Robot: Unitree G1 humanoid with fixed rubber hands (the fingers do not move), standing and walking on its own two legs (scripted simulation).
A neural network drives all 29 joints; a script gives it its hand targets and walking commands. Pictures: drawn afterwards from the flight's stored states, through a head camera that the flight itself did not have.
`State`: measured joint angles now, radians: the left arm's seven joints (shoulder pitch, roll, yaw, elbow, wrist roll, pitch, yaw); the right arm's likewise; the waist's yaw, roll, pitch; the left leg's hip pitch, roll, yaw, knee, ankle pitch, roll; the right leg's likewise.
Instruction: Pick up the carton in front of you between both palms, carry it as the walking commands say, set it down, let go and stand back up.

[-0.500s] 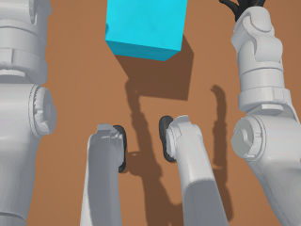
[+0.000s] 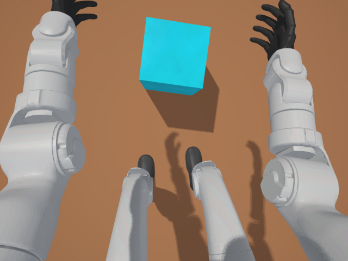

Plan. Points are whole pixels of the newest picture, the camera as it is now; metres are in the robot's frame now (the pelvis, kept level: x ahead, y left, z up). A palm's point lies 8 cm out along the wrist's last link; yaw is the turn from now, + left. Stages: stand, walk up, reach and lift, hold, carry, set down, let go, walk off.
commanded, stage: let go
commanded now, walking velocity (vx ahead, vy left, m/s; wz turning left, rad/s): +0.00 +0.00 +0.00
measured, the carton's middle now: (172, 62) +0.57 -0.04 -0.52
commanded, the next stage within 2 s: stand in 1.32 s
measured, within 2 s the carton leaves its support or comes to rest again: neither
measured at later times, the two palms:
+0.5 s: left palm (30, 116) +0.39 +0.19 +0.00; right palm (345, 132) +0.33 -0.25 +0.01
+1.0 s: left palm out of the picture +0.25 +0.23 +0.07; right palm out of the picture +0.25 -0.23 +0.06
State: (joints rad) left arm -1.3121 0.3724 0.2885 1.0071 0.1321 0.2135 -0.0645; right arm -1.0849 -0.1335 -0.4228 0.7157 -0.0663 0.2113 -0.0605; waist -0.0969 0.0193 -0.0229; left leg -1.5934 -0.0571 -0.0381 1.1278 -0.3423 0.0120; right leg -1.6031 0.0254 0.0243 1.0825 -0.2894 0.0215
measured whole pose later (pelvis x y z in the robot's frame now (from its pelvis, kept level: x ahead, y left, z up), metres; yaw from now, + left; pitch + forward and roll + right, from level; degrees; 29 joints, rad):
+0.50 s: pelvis +0.06 -0.02 +0.10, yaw +1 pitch +25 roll +0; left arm -0.33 0.20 0.19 0.64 0.07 0.05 -0.01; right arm -0.20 -0.18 -0.12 0.54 -0.01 0.05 0.08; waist -0.07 -0.02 -0.05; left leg -0.85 -0.04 -0.06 0.70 -0.30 -0.01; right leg -0.88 0.03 0.03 0.70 -0.26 -0.01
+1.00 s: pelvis +0.09 +0.00 +0.13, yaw +0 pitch -2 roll +0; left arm 0.23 0.21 0.04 0.44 0.00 0.09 -0.06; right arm 0.22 -0.22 -0.04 0.44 -0.01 0.10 0.08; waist 0.00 0.02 0.07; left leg -0.12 -0.04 -0.04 0.44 -0.29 0.02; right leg -0.15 0.02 0.05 0.43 -0.25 0.00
